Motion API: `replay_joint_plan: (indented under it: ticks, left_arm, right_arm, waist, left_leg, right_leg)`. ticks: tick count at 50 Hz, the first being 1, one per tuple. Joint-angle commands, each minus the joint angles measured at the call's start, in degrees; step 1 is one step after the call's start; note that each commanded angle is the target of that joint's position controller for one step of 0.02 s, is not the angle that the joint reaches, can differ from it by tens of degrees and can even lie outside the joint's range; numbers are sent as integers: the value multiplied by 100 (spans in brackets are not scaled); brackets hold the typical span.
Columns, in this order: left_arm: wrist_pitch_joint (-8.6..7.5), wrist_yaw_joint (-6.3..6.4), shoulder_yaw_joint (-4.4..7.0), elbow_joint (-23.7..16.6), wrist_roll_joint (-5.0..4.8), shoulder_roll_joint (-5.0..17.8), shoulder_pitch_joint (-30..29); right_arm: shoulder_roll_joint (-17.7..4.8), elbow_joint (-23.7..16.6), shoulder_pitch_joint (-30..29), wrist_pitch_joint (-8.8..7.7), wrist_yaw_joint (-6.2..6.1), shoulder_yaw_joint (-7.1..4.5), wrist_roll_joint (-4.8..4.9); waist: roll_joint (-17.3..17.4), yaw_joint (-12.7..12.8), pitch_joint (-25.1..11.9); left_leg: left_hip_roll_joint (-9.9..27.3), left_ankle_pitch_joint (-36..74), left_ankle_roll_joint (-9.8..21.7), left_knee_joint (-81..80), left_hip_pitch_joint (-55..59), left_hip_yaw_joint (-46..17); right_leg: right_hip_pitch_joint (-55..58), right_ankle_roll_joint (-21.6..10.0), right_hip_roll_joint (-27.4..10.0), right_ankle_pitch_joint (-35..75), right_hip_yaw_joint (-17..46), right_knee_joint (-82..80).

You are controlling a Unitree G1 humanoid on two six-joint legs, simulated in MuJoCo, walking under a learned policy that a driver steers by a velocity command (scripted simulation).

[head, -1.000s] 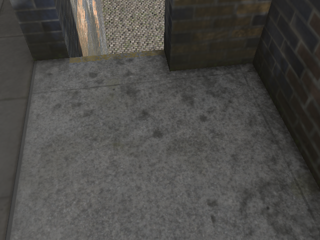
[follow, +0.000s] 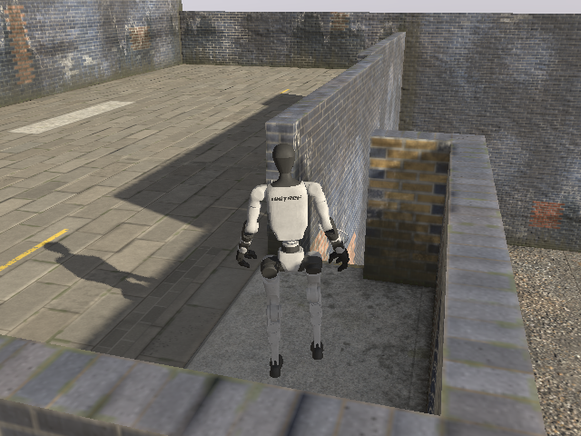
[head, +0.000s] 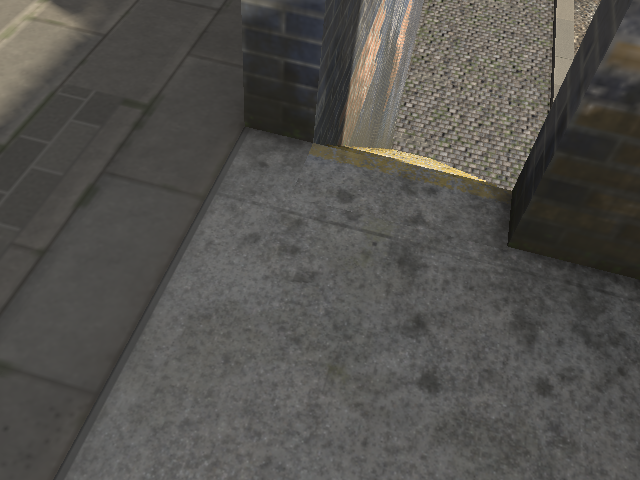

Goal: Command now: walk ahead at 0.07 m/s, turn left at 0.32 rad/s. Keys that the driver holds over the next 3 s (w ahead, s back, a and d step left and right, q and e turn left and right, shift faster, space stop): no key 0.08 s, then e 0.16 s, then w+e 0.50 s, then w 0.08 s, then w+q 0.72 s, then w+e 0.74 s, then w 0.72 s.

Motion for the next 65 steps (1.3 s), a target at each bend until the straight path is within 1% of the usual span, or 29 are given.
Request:
replay_joint_plan:
  ticks: [1, 4, 8, 9, 10, 11, 13, 16, 18, 20, 21, 22, 23, 25, 29, 34, 37, 40, 42, 43, 44, 45, 46, 47, 48, 50, 53, 58, 65]
  left_arm:
    - [-43, -33, -18, -346, -36, 174, -337]
    - [-24, -91, -7, -333, -72, 292, -372]
    - [-88, -193, -41, -120, -23, 221, -36]
    - [-104, -181, -11, -115, 33, 393, -16]
    - [-109, -138, 72, -188, 61, 830, -35]
    - [-67, -124, 103, -153, 0, 951, -145]
    - [16, -131, 43, -140, -101, 597, 33]
    - [12, -80, 128, -80, -172, 877, 559]
    - [-22, -13, 145, -194, -180, 873, 297]
    - [85, 57, 126, -448, -258, 754, -394]
    - [101, 70, 87, -585, -250, 549, -570]
    - [55, 50, -24, -784, -272, 123, -748]
    - [-49, -10, 4, -952, -259, 336, -807]
    - [-146, -127, 111, -661, -306, 539, -250]
    - [-157, -281, 34, -626, -234, 192, -273]
    - [-152, -468, -135, -1099, -226, -102, -1062]
    - [-150, -556, -120, -1296, -237, 8, -1260]
    - [-138, -549, 50, -1294, -201, 319, -677]
    - [-74, -383, 360, -801, -198, 874, 1146]
    - [-70, -260, 467, -657, -106, 1542, 1797]
    - [-99, -229, 328, -688, -38, 1271, 2102]
    - [-151, -266, 234, -625, -16, 940, 1721]
    - [-205, -278, 174, -595, -85, 731, 1258]
    - [-261, -289, 96, -580, -99, 479, 847]
    - [-319, -310, 48, -583, -44, 275, 574]
    - [-438, -336, 68, -495, 5, 209, 419]
    - [-546, -292, 96, -294, 62, 286, 494]
    - [-550, -157, 87, -140, 45, 429, 706]
    - [-278, -17, 161, 153, -85, 791, 1417]
  right_arm:
    - [-923, -375, -89, -55, -73, -220, 0]
    - [-956, -339, -142, 1, -26, -212, -26]
    - [-585, -146, -360, -41, 43, -42, -7]
    - [-596, -69, -184, -88, 53, -41, -58]
    - [-624, -63, 50, -137, 48, -55, -200]
    - [-570, -48, 361, -147, 13, -66, -230]
    - [-612, -155, -139, -85, -84, -75, -168]
    - [-529, -389, -545, -48, -33, -97, 6]
    - [-498, -406, -591, -186, 50, -114, 58]
    - [-443, -160, -52, -334, 101, -154, 46]
    - [-673, 12, 375, -343, 87, -236, -37]
    - [-1060, 140, 946, -347, 59, -356, -119]
    - [-1228, 71, 704, -387, 92, -397, -186]
    - [-622, -87, 239, -488, 3, -239, -55]
    - [-638, -27, 337, -501, 34, -237, -71]
    - [-841, 102, 579, -489, 45, -264, -24]
    - [-1026, 194, 735, -456, 66, -301, 59]
    - [-1196, 312, 823, -395, 47, -313, 127]
    - [-1179, 336, 747, -406, 3, -245, 134]
    - [-426, 97, 1164, -486, 78, 3, -52]
    - [-538, 205, 1217, -670, 154, 48, 175]
    - [-991, 14, 361, -715, 174, -120, 416]
    - [-934, -110, 58, -711, 143, -92, 414]
    - [-872, -23, 20, -663, 89, -104, 262]
    - [-840, 66, 229, -561, 75, -142, 189]
    - [-584, 244, 631, -349, 82, -116, 195]
    - [-505, 189, 370, -233, 54, -115, 176]
    - [-389, -8, -376, -342, 176, -49, 119]
    - [-285, -734, -1688, -403, 518, 122, 118]
  waist:
    - [919, -9, -589]
    - [1007, -95, -483]
    - [800, 102, -401]
    - [633, 60, -441]
    - [148, -165, -604]
    - [-500, -428, -714]
    - [-815, -102, -767]
    - [-986, 112, -472]
    - [-965, -2, -217]
    - [-792, -462, -224]
    - [-324, -601, -368]
    - [908, -740, -374]
    - [1487, -581, 188]
    - [795, -201, 435]
    - [661, -262, 272]
    - [727, -529, 581]
    - [795, -502, 633]
    - [1120, 58, 70]
    - [977, 1061, -816]
    - [-593, 786, -1725]
    - [-534, 893, -2914]
    - [-174, 1003, -1923]
    - [-142, 745, -1080]
    - [76, 456, -643]
    - [-123, 192, -407]
    - [-284, -58, -278]
    - [-162, -86, 119]
    - [-35, 158, 303]
    - [75, 596, 590]
  left_leg:
    - [1286, 3121, 868, -347, 855, -818]
    - [1334, 3016, 922, -275, 668, -912]
    - [1169, 2268, 626, 68, 424, -767]
    - [940, 1744, 396, 183, 372, -705]
    - [518, 879, 120, 588, 251, -425]
    - [121, 90, -166, 759, -99, -69]
    - [-19, -760, -396, 1178, -357, 182]
    - [-132, -1948, -201, 1720, -1149, 95]
    - [23, -1693, -26, 1410, -870, -100]
    - [54, -601, 150, -51, 638, 56]
    - [460, -509, 220, -199, 1628, -237]
    - [1485, -1845, 590, -891, 2253, -1696]
    - [2540, -2036, 1092, -1337, 1814, -3022]
    - [2235, -1070, 898, -1274, 2111, -2194]
    - [1654, 1567, 448, -1206, 2036, -395]
    - [1438, 1524, 413, -1435, 1272, 666]
    - [1610, 2214, 362, -1231, 1454, 938]
    - [1770, 5341, 265, -71, 1641, 1140]
    - [1552, 5031, -3, 2104, 250, 1297]
    - [787, -231, -327, 4632, -2171, 1172]
    - [183, -2225, -280, 5791, -2606, -210]
    - [465, -1782, -208, 5969, -3065, -454]
    - [744, -1237, -139, 5535, -3072, -324]
    - [989, -831, -161, 5147, -2779, -264]
    - [1131, -505, -172, 4892, -2379, -327]
    - [1187, -166, -223, 4752, -1922, -356]
    - [1120, 374, -341, 4337, -2360, -492]
    - [899, 1888, -315, 2592, -2637, -317]
    - [684, 1287, -32, 1213, -3312, 346]
  right_leg:
    - [139, 50, -52, 393, 95, -831]
    - [645, 41, -11, 293, 28, -1350]
    - [1800, -237, 4, 1247, -120, -2849]
    - [2188, -344, -148, 2097, 119, -3046]
    - [2558, -539, -635, 3739, 661, -2701]
    - [2743, -1085, -850, 3833, 997, -2522]
    - [2634, -1512, -1064, 2284, 1753, -2883]
    - [2611, -1777, -1361, -1286, 2975, -3648]
    - [2068, -1655, -1263, -2060, 3014, -3921]
    - [1021, -1217, -644, -1837, 2220, -3744]
    - [165, -852, -236, -1575, 1646, -3032]
    - [-933, -454, 472, -1381, 655, -1423]
    - [-1610, -494, 257, -1552, 665, -425]
    - [-2036, -522, -49, -860, 1023, 413]
    - [-1781, -316, -209, 256, 533, 595]
    - [-891, -217, -255, 1253, -130, -811]
    - [-465, -433, -97, 937, -481, -1354]
    - [873, -900, 459, 319, -782, -1623]
    - [3785, -1332, 458, 903, -306, -2097]
    - [6207, -2124, -1441, 756, 2457, -2046]
    - [6354, -2632, -2395, -76, 4645, -3171]
    - [5525, -2214, -2079, 67, 3554, -3445]
    - [4456, -1954, -1839, 272, 2592, -3561]
    - [3566, -1748, -1559, 525, 1991, -3712]
    - [2921, -1629, -1314, 682, 1473, -3917]
    - [2282, -1588, -1177, 730, 958, -4340]
    - [2040, -1481, -1105, 1343, 248, -4595]
    - [2535, -1231, -972, 1927, -522, -4657]
    - [4193, -1118, -1515, 2812, -850, -4186]
Next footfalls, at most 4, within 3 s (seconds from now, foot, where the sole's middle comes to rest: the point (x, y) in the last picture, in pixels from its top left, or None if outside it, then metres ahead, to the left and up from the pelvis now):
0.18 right None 0.13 -0.14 -0.78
0.84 right None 0.33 -0.24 -0.78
1.40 left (350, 374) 0.71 -0.10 -0.78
1.96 right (438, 248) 1.08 -0.36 -0.78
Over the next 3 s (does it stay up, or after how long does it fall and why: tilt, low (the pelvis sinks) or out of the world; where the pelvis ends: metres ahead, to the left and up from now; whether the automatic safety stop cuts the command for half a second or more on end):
stays up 1.26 -0.33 -0.02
